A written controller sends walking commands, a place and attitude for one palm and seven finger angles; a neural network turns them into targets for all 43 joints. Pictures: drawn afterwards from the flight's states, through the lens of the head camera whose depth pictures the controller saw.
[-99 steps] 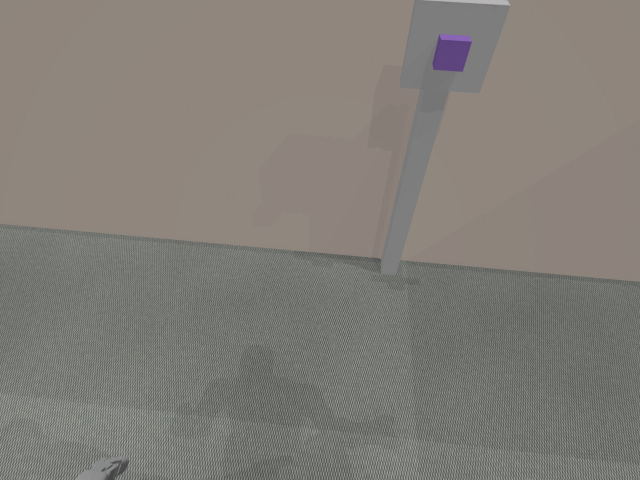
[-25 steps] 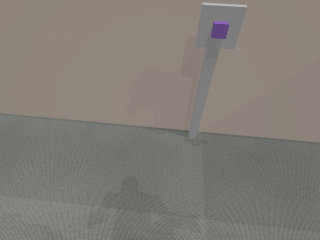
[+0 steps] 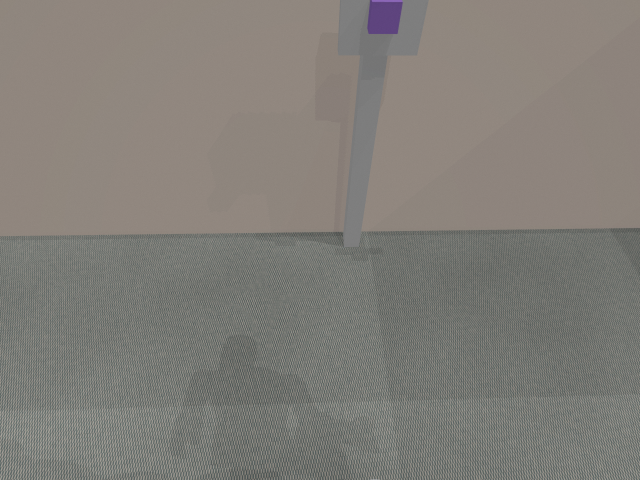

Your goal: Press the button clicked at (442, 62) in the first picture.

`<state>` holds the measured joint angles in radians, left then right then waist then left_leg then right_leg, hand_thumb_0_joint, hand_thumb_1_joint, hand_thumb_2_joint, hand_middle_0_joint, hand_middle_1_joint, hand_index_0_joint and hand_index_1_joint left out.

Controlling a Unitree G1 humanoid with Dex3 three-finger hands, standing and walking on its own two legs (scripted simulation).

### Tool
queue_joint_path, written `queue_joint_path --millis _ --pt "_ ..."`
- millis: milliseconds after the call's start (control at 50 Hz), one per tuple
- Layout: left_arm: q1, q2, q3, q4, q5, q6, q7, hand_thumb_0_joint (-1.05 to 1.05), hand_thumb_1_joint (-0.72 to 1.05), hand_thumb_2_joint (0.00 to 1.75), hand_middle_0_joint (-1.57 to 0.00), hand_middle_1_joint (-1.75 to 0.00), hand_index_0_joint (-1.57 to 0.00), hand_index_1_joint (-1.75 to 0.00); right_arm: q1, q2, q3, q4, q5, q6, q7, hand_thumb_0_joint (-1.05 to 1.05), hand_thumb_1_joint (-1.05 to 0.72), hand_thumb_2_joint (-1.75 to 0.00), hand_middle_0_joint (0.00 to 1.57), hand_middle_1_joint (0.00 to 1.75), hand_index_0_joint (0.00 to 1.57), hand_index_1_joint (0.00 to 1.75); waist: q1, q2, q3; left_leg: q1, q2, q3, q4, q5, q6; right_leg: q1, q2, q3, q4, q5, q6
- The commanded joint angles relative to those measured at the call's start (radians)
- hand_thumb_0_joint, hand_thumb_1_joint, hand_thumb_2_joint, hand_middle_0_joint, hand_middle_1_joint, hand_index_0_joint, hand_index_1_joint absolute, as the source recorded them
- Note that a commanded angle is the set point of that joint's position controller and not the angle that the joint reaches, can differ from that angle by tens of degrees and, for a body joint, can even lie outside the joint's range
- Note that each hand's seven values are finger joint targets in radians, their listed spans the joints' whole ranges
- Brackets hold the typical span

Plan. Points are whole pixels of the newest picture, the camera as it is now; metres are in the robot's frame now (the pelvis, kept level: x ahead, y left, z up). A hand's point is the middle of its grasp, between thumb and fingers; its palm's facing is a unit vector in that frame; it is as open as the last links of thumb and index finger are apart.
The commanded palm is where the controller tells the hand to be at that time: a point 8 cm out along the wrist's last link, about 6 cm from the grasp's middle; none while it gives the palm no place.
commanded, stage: walk to a spot facing it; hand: left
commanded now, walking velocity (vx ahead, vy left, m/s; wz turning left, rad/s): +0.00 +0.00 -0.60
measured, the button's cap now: (384, 14) +0.98 -0.06 +0.12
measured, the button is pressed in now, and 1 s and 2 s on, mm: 0 0 0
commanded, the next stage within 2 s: turn to face it in 1.98 s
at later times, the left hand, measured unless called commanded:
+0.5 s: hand out of the picture +0.07 +0.23 -0.17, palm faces -0.18 -0.96 -0.22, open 7.4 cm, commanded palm none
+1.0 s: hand (234, 466) +0.16 +0.14 -0.15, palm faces -0.58 -0.78 -0.22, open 7.4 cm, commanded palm none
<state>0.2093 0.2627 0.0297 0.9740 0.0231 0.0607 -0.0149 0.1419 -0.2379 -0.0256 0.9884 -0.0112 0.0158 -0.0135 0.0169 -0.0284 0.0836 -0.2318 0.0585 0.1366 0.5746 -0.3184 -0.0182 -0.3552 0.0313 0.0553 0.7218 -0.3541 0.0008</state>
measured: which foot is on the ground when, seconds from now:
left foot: down 0.00-0.06, up 0.08-0.46, down 0.48-0.98, up 1.00-1.00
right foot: down 0.00-0.50, up 0.52-0.98, down 1.00-1.00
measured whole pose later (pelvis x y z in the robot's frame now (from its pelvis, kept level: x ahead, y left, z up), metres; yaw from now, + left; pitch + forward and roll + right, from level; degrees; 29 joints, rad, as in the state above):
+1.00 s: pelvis -0.05 +0.04 +0.00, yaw -35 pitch +0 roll -1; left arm 0.14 0.22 0.07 0.89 0.03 0.05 -0.05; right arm 0.34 -0.23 -0.06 0.98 -0.02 0.01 0.00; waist -0.05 0.02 0.05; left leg -0.25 0.19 0.31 0.68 -0.40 -0.03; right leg -0.25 -0.03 -0.08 0.57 -0.37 0.00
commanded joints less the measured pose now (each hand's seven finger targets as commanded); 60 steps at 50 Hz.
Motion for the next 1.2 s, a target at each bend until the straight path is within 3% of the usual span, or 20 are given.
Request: queue_joint_path --millis 0,20,40,60,160,340,420,440,480,500,540,600,840,920,940,960,980,1000,1080,1180 --pt "0.121 0.101 0.049 -0.085 -0.001 -0.023 0.0 0.0 0.9 0.9 -0.2 -0.3 -0.2 -0.3 -0.069 -0.213 -0.067 -0.109 -0.009 -0.014 -0.019 0.0 -0.9 -0.9 0.2 0.3 0.2 0.3 0.062 0.142 -0.113 -0.061 0.262 -0.115 -0.003 0.353 0.108 0.127 -0.067 -0.041 -0.037 0.003 0.002" --pt "0.17 0.144 0.06 -0.075 0.008 -0.037 0.004 0.0 0.9 0.9 -0.2 -0.3 -0.2 -0.3 -0.06 -0.178 -0.065 -0.118 -0.004 -0.004 -0.014 0.0 -0.9 -0.9 0.2 0.3 0.2 0.3 0.078 -0.056 -0.103 -0.14 0.139 -0.015 0.243 0.172 0.023 0.177 -0.131 0.079 -0.257 0.238 -0.019" --pt "0.181 0.248 0.077 -0.083 0.013 -0.054 0.021 0.0 0.9 0.9 -0.2 -0.3 -0.2 -0.3 -0.03 -0.089 -0.049 -0.152 0.002 -0.001 -0.008 0.0 -0.9 -0.9 0.2 0.3 0.2 0.3 0.054 -0.353 -0.086 -0.391 -0.029 -0.01 0.505 -0.266 -0.044 0.232 -0.382 0.508 -0.401 0.524 -0.115" --pt "0.191 0.232 0.073 -0.094 -0.003 -0.046 0.031 0.0 0.9 0.9 -0.2 -0.3 -0.2 -0.3 -0.036 -0.122 -0.052 -0.154 0.004 0.007 -0.015 0.0 -0.9 -0.9 0.2 0.3 0.2 0.3 0.064 -0.211 -0.13 -0.344 -0.007 -0.168 0.566 -0.254 -0.028 0.189 -0.388 0.501 -0.442 0.391 -0.183" --pt "0.044 0.15 0.065 -0.133 -0.002 -0.049 0.032 0.0 0.9 0.9 -0.2 -0.3 -0.2 -0.3 -0.005 -0.098 -0.055 -0.111 -0.005 0.004 -0.01 0.0 -0.9 -0.9 0.2 0.3 0.2 0.3 -0.003 -0.064 -0.119 -0.299 0.016 -0.162 0.539 -0.06 -0.046 0.137 -0.248 0.343 -0.401 0.305 -0.179" --pt "0.087 0.165 0.083 -0.125 0.004 -0.036 0.027 0.0 0.9 0.9 -0.2 -0.3 -0.2 -0.3 -0.027 -0.077 -0.05 -0.145 0.005 -0.004 -0.019 0.0 -0.9 -0.9 0.2 0.3 0.2 0.3 0.026 -0.116 -0.168 -0.223 -0.031 -0.15 0.265 -0.112 -0.04 0.201 -0.205 0.411 -0.378 0.35 -0.187" --pt "0.012 0.173 0.085 -0.145 0.003 -0.022 0.025 0.0 0.9 0.9 -0.2 -0.3 -0.2 -0.3 0.082 -0.076 -0.048 -0.132 0.016 -0.019 -0.028 0.0 -0.9 -0.9 0.2 0.3 0.2 0.3 -0.027 -0.123 -0.186 0.01 -0.064 -0.136 -0.051 -0.034 -0.013 0.072 -0.161 0.426 -0.336 0.344 -0.131" --pt "-0.009 0.154 0.082 -0.155 -0.003 -0.021 0.024 0.0 0.9 0.9 -0.2 -0.3 -0.2 -0.3 0.137 -0.096 -0.052 -0.119 0.015 -0.028 -0.034 0.0 -0.9 -0.9 0.2 0.3 0.2 0.3 -0.053 -0.088 -0.204 0.161 -0.031 -0.154 -0.171 0.03 0.003 -0.034 -0.11 0.385 -0.283 0.276 -0.085" --pt "-0.021 0.074 0.071 -0.195 -0.005 -0.019 0.005 0.0 0.9 0.9 -0.2 -0.3 -0.2 -0.3 0.123 -0.24 -0.075 -0.151 -0.002 -0.03 -0.035 0.0 -0.9 -0.9 0.2 0.3 0.2 0.3 -0.05 0.323 -0.124 0.201 0.387 -0.545 -0.369 0.028 0.141 -0.328 0.082 0.05 0.14 -0.195 0.033" --pt "-0.023 0.106 0.083 -0.179 0.011 -0.009 0.013 0.0 0.9 0.9 -0.2 -0.3 -0.2 -0.3 0.071 -0.22 -0.066 -0.159 -0.003 -0.027 -0.035 0.0 -0.9 -0.9 0.2 0.3 0.2 0.3 -0.042 0.342 -0.086 0.067 0.43 -0.556 -0.36 0.05 0.166 -0.313 0.017 0.081 0.307 -0.19 0.052" --pt "0.009 0.105 0.095 -0.142 0.016 -0.009 -0.01 0.0 0.9 0.9 -0.2 -0.3 -0.2 -0.3 -0.011 -0.147 -0.044 -0.184 -0.012 -0.033 -0.035 0.0 -0.9 -0.9 0.2 0.3 0.2 0.3 0.018 0.137 -0.024 -0.019 0.273 -0.325 -0.32 0.154 0.143 -0.261 0.002 0.031 0.504 -0.052 0.061" --pt "0.02 0.071 0.08 -0.129 0.008 -0.003 -0.02 0.0 0.9 0.9 -0.2 -0.3 -0.2 -0.3 0.038 -0.119 -0.038 -0.172 -0.007 -0.041 -0.035 0.0 -0.9 -0.9 0.2 0.3 0.2 0.3 0.006 0.166 -0.055 0.071 0.203 -0.17 -0.263 0.368 0.125 -0.277 -0.022 -0.011 0.536 0.013 0.078" --pt "-0.123 0.028 0.06 -0.175 -0.001 -0.002 -0.024 0.0 0.9 0.9 -0.2 -0.3 -0.2 -0.3 0.179 -0.169 -0.077 -0.088 -0.016 -0.03 -0.02 0.0 -0.9 -0.9 0.2 0.3 0.2 0.3 -0.065 0.218 -0.078 0.148 0.307 -0.073 -0.21 0.43 0.16 -0.101 -0.072 -0.125 0.105 -0.085 0.057" --pt "-0.077 0.032 0.06 -0.16 0.002 -0.023 -0.028 0.0 0.9 0.9 -0.2 -0.3 -0.2 -0.3 0.195 -0.177 -0.077 -0.068 -0.019 -0.027 -0.008 0.0 -0.9 -0.9 0.2 0.3 0.2 0.3 -0.042 0.192 -0.136 0.078 0.316 -0.021 -0.125 0.112 0.092 0.108 -0.032 -0.181 -0.163 -0.037 0.013" --pt "0.007 0.063 0.069 -0.133 0.003 -0.034 -0.022 0.0 0.9 0.9 -0.2 -0.3 -0.2 -0.3 0.186 -0.164 -0.071 -0.072 -0.014 -0.025 -0.003 0.0 -0.9 -0.9 0.2 0.3 0.2 0.3 0.006 0.11 -0.157 -0.053 0.289 0.033 0.015 0.006 0.04 0.296 -0.052 -0.156 -0.293 0.03 -0.016" --pt "0.115 0.186 0.09 -0.099 0.011 -0.052 -0.009 0.0 0.9 0.9 -0.2 -0.3 -0.2 -0.3 0.186 -0.097 -0.051 -0.101 0.001 -0.021 0.008 0.0 -0.9 -0.9 0.2 0.3 0.2 0.3 0.058 -0.205 -0.206 -0.328 0.174 0.139 0.307 -0.221 -0.027 0.539 -0.298 0.174 -0.433 -0.114 -0.109" --pt "0.191 0.264 0.103 -0.081 -0.009 -0.047 0.006 0.0 0.9 0.9 -0.2 -0.3 -0.2 -0.3 0.052 -0.082 -0.037 -0.173 -0.013 -0.016 0.012 0.0 -0.9 -0.9 0.2 0.3 0.2 0.3 0.115 -0.306 -0.134 -0.55 0.071 0.025 0.517 -0.37 -0.055 0.493 -0.448 0.469 -0.515 -0.032 -0.196" --pt "0.203 0.244 0.108 -0.075 -0.013 -0.05 0.019 0.0 0.9 0.9 -0.2 -0.3 -0.2 -0.3 -0.01 -0.114 -0.043 -0.198 -0.013 -0.015 0.011 0.0 -0.9 -0.9 0.2 0.3 0.2 0.3 0.113 -0.198 -0.107 -0.581 0.091 -0.075 0.573 -0.281 -0.046 0.443 -0.443 0.478 -0.531 -0.109 -0.232" --pt "0.033 0.138 0.07 -0.104 -0.005 -0.085 0.014 0.0 0.9 0.9 -0.2 -0.3 -0.2 -0.3 0.059 -0.101 -0.059 -0.126 -0.024 -0.022 0.029 0.0 -0.9 -0.9 0.2 0.3 0.2 0.3 -0.007 -0.097 0.004 -0.442 0.106 -0.087 0.503 -0.005 -0.064 0.204 -0.273 0.227 -0.533 -0.06 -0.168" --pt "0.097 0.137 0.068 -0.072 -0.002 -0.108 0.008 0.0 0.9 0.9 -0.2 -0.3 -0.2 -0.3 0.047 -0.081 -0.059 -0.144 -0.019 -0.03 0.037 0.0 -0.9 -0.9 0.2 0.3 0.2 0.3 -0.004 -0.113 -0.001 -0.399 0.073 -0.07 0.377 0.081 -0.071 0.192 -0.228 0.212 -0.536 0.008 -0.172"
